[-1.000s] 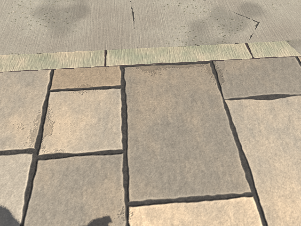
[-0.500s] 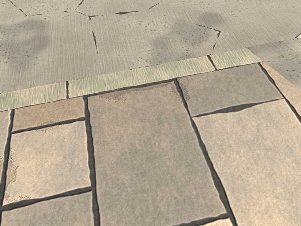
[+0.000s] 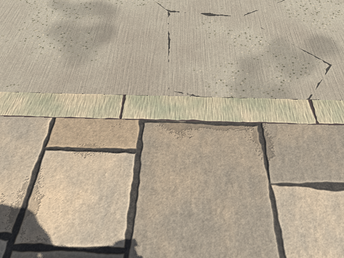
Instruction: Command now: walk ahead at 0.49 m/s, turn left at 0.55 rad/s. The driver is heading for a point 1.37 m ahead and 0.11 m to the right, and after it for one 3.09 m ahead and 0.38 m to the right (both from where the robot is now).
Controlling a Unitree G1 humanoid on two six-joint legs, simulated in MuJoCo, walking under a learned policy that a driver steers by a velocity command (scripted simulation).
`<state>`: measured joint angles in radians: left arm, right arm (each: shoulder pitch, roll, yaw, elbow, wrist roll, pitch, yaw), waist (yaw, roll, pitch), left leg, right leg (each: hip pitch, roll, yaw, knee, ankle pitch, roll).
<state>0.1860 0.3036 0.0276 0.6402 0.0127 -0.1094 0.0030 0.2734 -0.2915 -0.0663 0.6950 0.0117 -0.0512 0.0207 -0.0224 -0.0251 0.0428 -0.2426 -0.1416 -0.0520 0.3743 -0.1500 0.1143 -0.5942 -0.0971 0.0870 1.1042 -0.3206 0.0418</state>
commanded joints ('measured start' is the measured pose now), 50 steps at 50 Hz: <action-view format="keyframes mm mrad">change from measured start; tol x32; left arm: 1 21 67 14 -59 14 6 7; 50 148 -17 -5 123 86 17 -97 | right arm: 1 -68 -155 -40 -74 3 -18 -20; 50 -26 1 16 15 -104 -92 -10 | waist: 1 39 57 -25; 12 59 124 -115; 14 53 -356 -360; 35 111 -50 30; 41 -89 306 -471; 50 32 84 -9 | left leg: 1 -103 230 -207 -167 221 190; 11 92 292 -286 49 93 58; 16 -566 128 -109 950 -301 -80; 36 -323 176 29 125 102 -74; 39 214 202 11 105 129 6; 41 687 575 -632 -3 -80 193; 50 104 423 -45 -269 14 120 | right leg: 1 31 1 -48 -176 130 45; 12 375 51 -49 -617 255 -93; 14 886 -306 635 -756 -33 -336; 34 595 -138 48 -909 389 -232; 39 461 -55 13 -478 635 -152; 41 -83 140 26 105 -267 -63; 42 -165 82 63 180 -220 -63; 50 -163 -7 31 -4 215 -88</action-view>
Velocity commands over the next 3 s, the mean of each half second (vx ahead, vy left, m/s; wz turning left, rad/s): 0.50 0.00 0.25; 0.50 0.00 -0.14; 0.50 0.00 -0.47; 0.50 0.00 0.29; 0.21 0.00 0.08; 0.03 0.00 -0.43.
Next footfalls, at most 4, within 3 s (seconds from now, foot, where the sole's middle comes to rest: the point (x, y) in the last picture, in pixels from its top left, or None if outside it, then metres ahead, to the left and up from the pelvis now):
0.24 right None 0.33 -0.16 -0.78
0.78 left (149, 227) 0.58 0.11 -0.78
1.32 right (214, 159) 0.89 -0.18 -0.78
1.86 left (176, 108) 1.21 -0.02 -0.78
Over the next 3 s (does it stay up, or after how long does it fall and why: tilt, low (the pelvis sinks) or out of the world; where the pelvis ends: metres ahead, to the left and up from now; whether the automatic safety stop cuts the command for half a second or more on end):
stays up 1.44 -0.07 -0.17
